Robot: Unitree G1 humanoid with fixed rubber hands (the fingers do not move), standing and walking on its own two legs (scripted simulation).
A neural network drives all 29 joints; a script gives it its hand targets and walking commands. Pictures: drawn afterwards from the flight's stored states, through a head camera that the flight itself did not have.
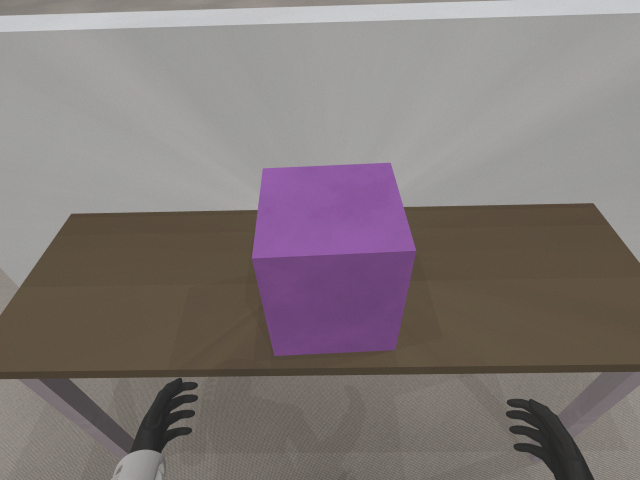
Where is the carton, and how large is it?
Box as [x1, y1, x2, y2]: [252, 163, 415, 355]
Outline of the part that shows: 390,163 263,168 252,261 274,355 395,349 415,254 415,248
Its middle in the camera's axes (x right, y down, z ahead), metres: +0.02 +0.04 +0.65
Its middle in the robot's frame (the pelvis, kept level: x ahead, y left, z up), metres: +0.47 +0.01 -0.01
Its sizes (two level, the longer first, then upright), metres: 0.210 0.200 0.250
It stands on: a table, 0.64 m high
